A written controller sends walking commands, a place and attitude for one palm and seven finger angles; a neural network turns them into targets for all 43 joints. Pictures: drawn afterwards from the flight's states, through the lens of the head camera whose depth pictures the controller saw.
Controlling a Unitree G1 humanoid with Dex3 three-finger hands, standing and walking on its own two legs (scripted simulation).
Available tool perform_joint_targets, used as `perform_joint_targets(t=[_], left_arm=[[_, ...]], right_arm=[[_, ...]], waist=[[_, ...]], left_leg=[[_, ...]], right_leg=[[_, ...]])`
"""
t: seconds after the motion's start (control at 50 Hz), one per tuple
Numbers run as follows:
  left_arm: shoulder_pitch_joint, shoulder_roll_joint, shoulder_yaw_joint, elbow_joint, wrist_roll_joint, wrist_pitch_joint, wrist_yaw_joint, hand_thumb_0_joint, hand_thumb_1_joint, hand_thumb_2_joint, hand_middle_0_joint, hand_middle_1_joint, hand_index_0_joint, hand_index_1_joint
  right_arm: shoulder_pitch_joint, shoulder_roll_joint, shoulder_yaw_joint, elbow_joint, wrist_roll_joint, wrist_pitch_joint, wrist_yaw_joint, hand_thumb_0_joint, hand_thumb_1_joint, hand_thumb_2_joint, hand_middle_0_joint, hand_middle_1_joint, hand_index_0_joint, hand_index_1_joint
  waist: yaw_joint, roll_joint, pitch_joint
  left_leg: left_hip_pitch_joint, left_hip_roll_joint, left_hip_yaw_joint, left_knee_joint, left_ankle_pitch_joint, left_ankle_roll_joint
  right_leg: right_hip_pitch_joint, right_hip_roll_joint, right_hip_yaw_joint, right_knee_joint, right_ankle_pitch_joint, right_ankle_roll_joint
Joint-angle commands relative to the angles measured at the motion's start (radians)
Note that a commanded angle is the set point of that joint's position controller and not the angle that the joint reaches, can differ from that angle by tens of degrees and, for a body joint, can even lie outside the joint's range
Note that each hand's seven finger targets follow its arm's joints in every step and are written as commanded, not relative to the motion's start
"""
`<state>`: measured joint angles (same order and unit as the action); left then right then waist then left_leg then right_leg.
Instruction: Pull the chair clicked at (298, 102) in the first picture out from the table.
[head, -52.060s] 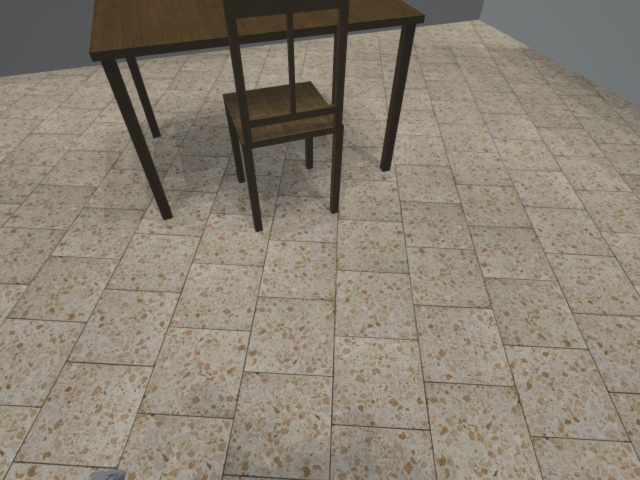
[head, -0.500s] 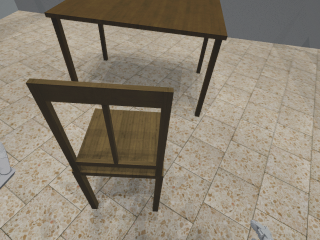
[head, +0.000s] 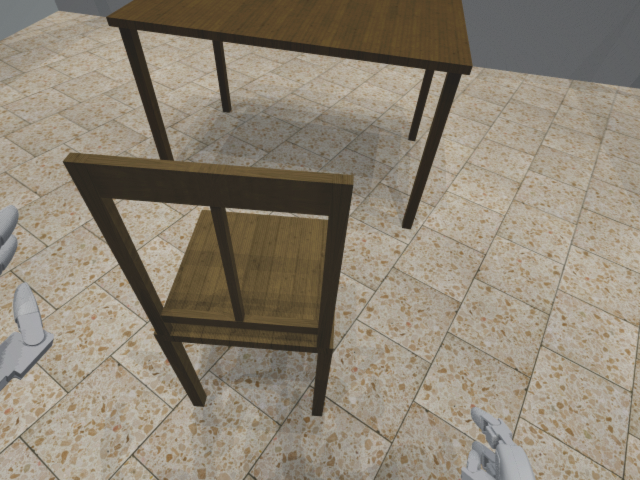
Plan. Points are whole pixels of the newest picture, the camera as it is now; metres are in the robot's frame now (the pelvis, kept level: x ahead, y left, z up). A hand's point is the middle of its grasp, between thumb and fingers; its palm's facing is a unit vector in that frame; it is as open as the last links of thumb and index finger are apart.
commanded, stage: let the arm hang, fingers relaxed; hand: left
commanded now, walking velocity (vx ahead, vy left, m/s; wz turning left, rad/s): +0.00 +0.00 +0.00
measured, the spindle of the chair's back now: (230, 270) +0.45 +0.19 -0.07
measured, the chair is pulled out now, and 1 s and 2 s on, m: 0.69 0.69 0.69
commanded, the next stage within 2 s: look to check the result in 1.12 s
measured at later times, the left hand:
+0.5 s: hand out of the picture -0.03 +0.19 -0.18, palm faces +0.06 -0.97 -0.22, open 7.1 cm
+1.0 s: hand out of the picture -0.01 +0.13 -0.18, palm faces +0.07 -0.99 -0.14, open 7.4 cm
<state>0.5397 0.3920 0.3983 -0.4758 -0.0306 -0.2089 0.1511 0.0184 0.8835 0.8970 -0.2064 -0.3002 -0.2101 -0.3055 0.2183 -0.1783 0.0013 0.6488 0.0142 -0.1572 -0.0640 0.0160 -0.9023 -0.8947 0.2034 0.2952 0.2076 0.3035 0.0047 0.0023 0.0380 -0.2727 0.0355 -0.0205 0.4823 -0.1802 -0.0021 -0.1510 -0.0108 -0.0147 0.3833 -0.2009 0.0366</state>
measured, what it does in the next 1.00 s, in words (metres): stands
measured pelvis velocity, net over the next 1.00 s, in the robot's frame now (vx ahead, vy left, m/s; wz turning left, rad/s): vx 0.01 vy -0.02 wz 0.03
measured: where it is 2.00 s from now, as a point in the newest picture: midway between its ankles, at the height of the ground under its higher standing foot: outside the picture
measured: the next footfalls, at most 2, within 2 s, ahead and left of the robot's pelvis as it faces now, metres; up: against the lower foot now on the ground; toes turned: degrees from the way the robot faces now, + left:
none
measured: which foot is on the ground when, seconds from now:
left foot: down 0.00-1.00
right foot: down 0.00-1.00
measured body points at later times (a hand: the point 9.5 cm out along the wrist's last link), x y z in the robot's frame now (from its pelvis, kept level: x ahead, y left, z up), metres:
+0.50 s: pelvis +0.00 -0.01 +0.00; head +0.02 +0.01 +0.45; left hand -0.04 +0.24 -0.16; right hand +0.00 -0.24 -0.15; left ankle +0.05 +0.12 -0.74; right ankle +0.01 -0.15 -0.74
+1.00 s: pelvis +0.01 -0.02 -0.01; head +0.01 -0.01 +0.44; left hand -0.01 +0.18 -0.17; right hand -0.01 -0.22 -0.16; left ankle +0.05 +0.12 -0.74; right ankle +0.01 -0.15 -0.74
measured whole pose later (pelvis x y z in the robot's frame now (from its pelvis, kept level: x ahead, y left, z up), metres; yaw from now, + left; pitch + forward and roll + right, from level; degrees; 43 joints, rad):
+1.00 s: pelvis +0.01 -0.02 -0.01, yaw +1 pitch -1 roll -1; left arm 0.34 0.11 -0.02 1.05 0.01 0.01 0.04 0.02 0.92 0.90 -0.20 -0.30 -0.20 -0.30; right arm 0.34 -0.10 -0.01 1.09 -0.02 0.00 -0.03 0.01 -0.92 -0.89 0.20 0.29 0.20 0.30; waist 0.01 0.00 0.02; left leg -0.29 0.02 -0.04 0.51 -0.20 -0.02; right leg -0.20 -0.02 -0.04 0.51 -0.28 0.01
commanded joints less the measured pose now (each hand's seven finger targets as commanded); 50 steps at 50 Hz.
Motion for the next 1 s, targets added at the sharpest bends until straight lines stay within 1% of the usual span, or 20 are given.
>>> perform_joint_targets(t=[0.0, 0.02, 0.04, 0.06, 0.1, 0.12, 0.14, 0.18, 0.22, 0.28, 0.3, 0.34, 0.46, 0.6, 0.64, 0.74, 0.8, 0.82, 0.92, 0.98], left_arm=[[-0.096, -0.002, -0.281, 0.578, 0.092, 0.113, -0.127, 0.0, 0.9, 0.9, -0.2, -0.3, -0.2, -0.3], [-0.08, -0.077, -0.274, 0.613, 0.076, 0.185, -0.142, 0.0, 0.9, 0.9, -0.2, -0.3, -0.2, -0.3], [-0.089, -0.107, -0.301, 0.646, 0.065, 0.198, -0.146, 0.0, 0.9, 0.9, -0.2, -0.3, -0.2, -0.3], [-0.119, -0.096, -0.306, 0.694, 0.064, 0.2, -0.145, 0.0, 0.9, 0.9, -0.2, -0.3, -0.2, -0.3], [-0.177, -0.077, -0.323, 0.805, 0.064, 0.199, -0.139, 0.0, 0.9, 0.9, -0.2, -0.3, -0.2, -0.3], [-0.208, -0.07, -0.33, 0.864, 0.063, 0.201, -0.135, 0.0, 0.9, 0.9, -0.2, -0.3, -0.2, -0.3], [-0.225, -0.064, -0.337, 0.924, 0.061, 0.205, -0.132, 0.0, 0.9, 0.9, -0.2, -0.3, -0.2, -0.3], [-0.236, -0.053, -0.352, 1.044, 0.054, 0.214, -0.127, 0.0, 0.9, 0.9, -0.2, -0.3, -0.2, -0.3], [-0.234, -0.038, -0.368, 1.155, 0.052, 0.217, -0.127, 0.0, 0.9, 0.9, -0.2, -0.3, -0.2, -0.3], [-0.212, -0.048, -0.378, 1.288, 0.047, 0.213, -0.125, 0.0, 0.9, 0.9, -0.2, -0.3, -0.2, -0.3], [-0.185, -0.086, -0.36, 1.302, 0.05, 0.212, -0.121, 0.0, 0.9, 0.9, -0.2, -0.3, -0.2, -0.3], [-0.181, -0.083, -0.369, 1.346, 0.047, 0.213, -0.123, 0.0, 0.9, 0.9, -0.2, -0.3, -0.2, -0.3], [-0.141, -0.1, -0.386, 1.442, 0.041, 0.213, -0.123, 0.0, 0.9, 0.9, -0.2, -0.3, -0.2, -0.3], [-0.096, -0.127, -0.393, 1.498, 0.04, 0.21, -0.117, 0.0, 0.9, 0.9, -0.2, -0.3, -0.2, -0.3], [-0.087, -0.128, -0.394, 1.504, 0.039, 0.212, -0.115, 0.0, 0.9, 0.9, -0.2, -0.3, -0.2, -0.3], [-0.074, -0.15, -0.393, 1.515, 0.041, 0.21, -0.11, 0.0, 0.9, 0.9, -0.2, -0.3, -0.2, -0.3], [-0.075, -0.162, -0.393, 1.517, 0.04, 0.205, -0.108, 0.0, 0.9, 0.9, -0.2, -0.3, -0.2, -0.3], [-0.086, -0.16, -0.393, 1.516, 0.04, 0.206, -0.109, 0.0, 0.9, 0.9, -0.2, -0.3, -0.2, -0.3], [-0.101, -0.172, -0.391, 1.508, 0.04, 0.205, -0.108, 0.0, 0.9, 0.9, -0.2, -0.3, -0.2, -0.3], [-0.108, -0.178, -0.387, 1.506, 0.039, 0.205, -0.107, 0.0, 0.9, 0.9, -0.2, -0.3, -0.2, -0.3]], right_arm=[[-0.12, -0.291, -0.092, 0.075, -0.012, -0.04, 0.076, 0.0, -0.9, -0.9, 0.2, 0.3, 0.2, 0.3], [-0.038, -0.173, -0.08, 0.096, -0.009, 0.018, 0.07, 0.0, -0.9, -0.9, 0.2, 0.3, 0.2, 0.3], [-0.02, -0.161, -0.066, 0.09, -0.019, 0.039, 0.066, 0.0, -0.9, -0.9, 0.2, 0.3, 0.2, 0.3], [-0.026, -0.159, -0.056, 0.082, -0.024, 0.061, 0.065, 0.0, -0.9, -0.9, 0.2, 0.3, 0.2, 0.3], [-0.022, -0.165, -0.049, 0.085, -0.033, 0.089, 0.065, 0.0, -0.9, -0.9, 0.2, 0.3, 0.2, 0.3], [-0.011, -0.16, -0.049, 0.092, -0.034, 0.102, 0.064, 0.0, -0.9, -0.9, 0.2, 0.3, 0.2, 0.3], [-0.008, -0.163, -0.046, 0.106, -0.035, 0.112, 0.062, 0.0, -0.9, -0.9, 0.2, 0.3, 0.2, 0.3], [-0.013, -0.166, -0.037, 0.143, -0.035, 0.127, 0.059, 0.0, -0.9, -0.9, 0.2, 0.3, 0.2, 0.3], [-0.016, -0.165, -0.028, 0.183, -0.03, 0.136, 0.058, 0.0, -0.9, -0.9, 0.2, 0.3, 0.2, 0.3], [0.015, -0.141, -0.025, 0.245, -0.028, 0.142, 0.056, 0.0, -0.9, -0.9, 0.2, 0.3, 0.2, 0.3], [0.038, -0.116, -0.03, 0.256, -0.034, 0.143, 0.052, 0.0, -0.9, -0.9, 0.2, 0.3, 0.2, 0.3], [0.071, -0.111, -0.033, 0.278, -0.031, 0.149, 0.048, 0.0, -0.9, -0.9, 0.2, 0.3, 0.2, 0.3], [0.155, -0.099, -0.04, 0.338, -0.027, 0.155, 0.044, 0.0, -0.9, -0.9, 0.2, 0.3, 0.2, 0.3], [0.212, -0.063, -0.034, 0.389, -0.026, 0.152, 0.04, 0.0, -0.9, -0.9, 0.2, 0.3, 0.2, 0.3], [0.214, -0.055, -0.032, 0.4, -0.027, 0.152, 0.04, 0.0, -0.9, -0.9, 0.2, 0.3, 0.2, 0.3], [0.221, -0.037, -0.032, 0.413, -0.027, 0.146, 0.037, 0.0, -0.9, -0.9, 0.2, 0.3, 0.2, 0.3], [0.219, -0.02, -0.029, 0.416, -0.026, 0.144, 0.035, 0.0, -0.9, -0.9, 0.2, 0.3, 0.2, 0.3], [0.216, -0.014, -0.029, 0.421, -0.025, 0.146, 0.034, 0.0, -0.9, -0.9, 0.2, 0.3, 0.2, 0.3], [0.207, -0.001, -0.03, 0.423, -0.025, 0.147, 0.032, 0.0, -0.9, -0.9, 0.2, 0.3, 0.2, 0.3], [0.21, -0.002, -0.03, 0.424, -0.027, 0.143, 0.03, 0.0, -0.9, -0.9, 0.2, 0.3, 0.2, 0.3]], waist=[[-0.042, 0.063, -0.037], [-0.022, 0.007, -0.124], [-0.011, 0.005, -0.156], [-0.001, -0.037, -0.143], [0.001, -0.166, -0.144], [-0.005, -0.196, -0.134], [-0.007, -0.183, -0.138], [-0.001, -0.083, -0.128], [0.007, 0.023, -0.052], [0.0, 0.13, -0.032], [0.003, 0.178, -0.051], [0.001, 0.179, -0.024], [-0.002, 0.057, 0.02], [-0.004, -0.051, 0.04], [-0.003, -0.009, 0.07], [0.002, -0.002, 0.075], [0.002, -0.03, 0.06], [0.002, -0.029, 0.09], [0.001, -0.003, 0.108], [-0.001, 0.042, 0.078]], left_leg=[[-0.09, 0.063, -0.108, 0.026, 0.238, 0.047], [0.009, 0.062, -0.06, 0.03, 0.351, 0.03], [-0.007, 0.087, -0.094, 0.017, 0.288, 0.045], [-0.041, 0.083, -0.119, 0.008, 0.258, 0.057], [-0.036, 0.058, -0.12, 0.031, 0.278, 0.057], [-0.017, 0.041, -0.106, 0.034, 0.282, 0.052], [0.001, 0.035, -0.1, 0.027, 0.301, 0.049], [0.027, 0.039, -0.107, -0.009, 0.293, 0.05], [0.001, 0.039, -0.112, -0.05, 0.201, 0.051], [-0.004, 0.032, -0.102, -0.079, 0.012, 0.038], [-0.003, 0.034, -0.106, -0.085, -0.027, 0.041], [-0.017, 0.038, -0.121, -0.106, -0.084, 0.046], [-0.036, 0.044, -0.134, -0.136, -0.199, 0.051], [-0.008, 0.03, -0.102, -0.094, -0.142, 0.052], [-0.02, 0.032, -0.101, -0.104, -0.156, 0.052], [-0.03, 0.035, -0.099, -0.11, -0.135, 0.054], [-0.015, 0.027, -0.084, -0.083, -0.078, 0.05], [-0.019, 0.025, -0.08, -0.087, -0.079, 0.049], [-0.018, 0.027, -0.077, -0.082, -0.065, 0.045], [-0.02, 0.031, -0.088, -0.085, -0.043, 0.046]], right_leg=[[-0.113, -0.082, 0.006, 0.136, 0.228, -0.059], [-0.102, -0.08, 0.016, 0.095, 0.201, -0.044], [-0.095, -0.08, 0.007, 0.106, 0.117, -0.047], [-0.076, -0.075, 0.01, 0.107, 0.099, -0.046], [-0.038, -0.091, 0.032, 0.106, 0.16, -0.065], [-0.04, -0.104, 0.039, 0.11, 0.189, -0.086], [-0.033, -0.108, 0.04, 0.112, 0.201, -0.087], [-0.025, -0.093, 0.041, 0.094, 0.143, -0.075], [-0.038, -0.078, 0.04, 0.052, 0.053, -0.066], [-0.053, -0.082, 0.051, 0.011, -0.043, -0.069], [-0.043, -0.079, 0.046, 0.003, -0.049, -0.075], [-0.049, -0.07, 0.035, -0.01, -0.059, -0.077], [-0.09, -0.066, 0.023, -0.02, -0.127, -0.082], [-0.149, -0.082, 0.038, -0.033, -0.171, -0.089], [-0.172, -0.077, 0.038, -0.028, -0.187, -0.091], [-0.164, -0.073, 0.037, -0.013, -0.149, -0.089], [-0.153, -0.083, 0.044, -0.018, -0.124, -0.091], [-0.166, -0.078, 0.04, -0.027, -0.131, -0.093], [-0.174, -0.075, 0.04, -0.03, -0.122, -0.094], [-0.141, -0.074, 0.04, -0.012, -0.086, -0.093]])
